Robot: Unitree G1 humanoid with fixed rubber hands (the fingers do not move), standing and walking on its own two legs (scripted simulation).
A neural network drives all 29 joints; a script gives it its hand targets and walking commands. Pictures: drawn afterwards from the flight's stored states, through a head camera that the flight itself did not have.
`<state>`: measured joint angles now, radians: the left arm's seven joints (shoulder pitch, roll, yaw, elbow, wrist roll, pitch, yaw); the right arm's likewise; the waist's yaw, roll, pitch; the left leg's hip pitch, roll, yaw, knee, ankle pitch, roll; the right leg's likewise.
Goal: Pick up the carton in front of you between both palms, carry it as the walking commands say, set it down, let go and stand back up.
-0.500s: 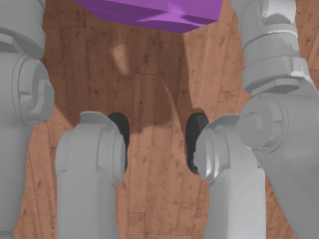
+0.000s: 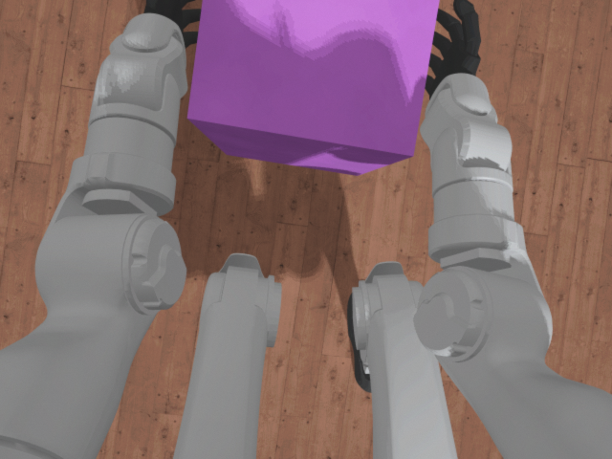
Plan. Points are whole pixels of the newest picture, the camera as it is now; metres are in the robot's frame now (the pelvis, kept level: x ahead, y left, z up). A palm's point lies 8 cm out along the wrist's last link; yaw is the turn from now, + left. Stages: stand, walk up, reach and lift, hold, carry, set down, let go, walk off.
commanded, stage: reach and lift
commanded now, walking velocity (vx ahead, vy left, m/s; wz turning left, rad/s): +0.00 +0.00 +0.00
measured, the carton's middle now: (308, 74) +0.55 +0.04 -0.15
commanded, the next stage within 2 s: none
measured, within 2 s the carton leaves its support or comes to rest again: neither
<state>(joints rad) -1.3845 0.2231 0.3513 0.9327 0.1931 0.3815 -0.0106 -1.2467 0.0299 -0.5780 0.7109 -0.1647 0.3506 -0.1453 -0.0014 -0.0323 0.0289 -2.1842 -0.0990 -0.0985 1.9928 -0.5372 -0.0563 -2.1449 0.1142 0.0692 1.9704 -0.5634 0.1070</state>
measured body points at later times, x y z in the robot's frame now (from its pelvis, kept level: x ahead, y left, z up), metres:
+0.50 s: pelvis +0.01 +0.00 +0.11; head +0.27 +0.04 +0.48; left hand +0.51 +0.18 +0.05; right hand +0.51 -0.12 +0.05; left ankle +0.11 +0.13 -0.39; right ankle +0.11 -0.14 -0.39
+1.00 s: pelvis +0.06 -0.01 +0.24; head +0.19 +0.01 +0.67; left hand +0.45 +0.17 +0.20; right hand +0.46 -0.13 +0.21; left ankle +0.11 +0.13 -0.39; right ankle +0.11 -0.14 -0.39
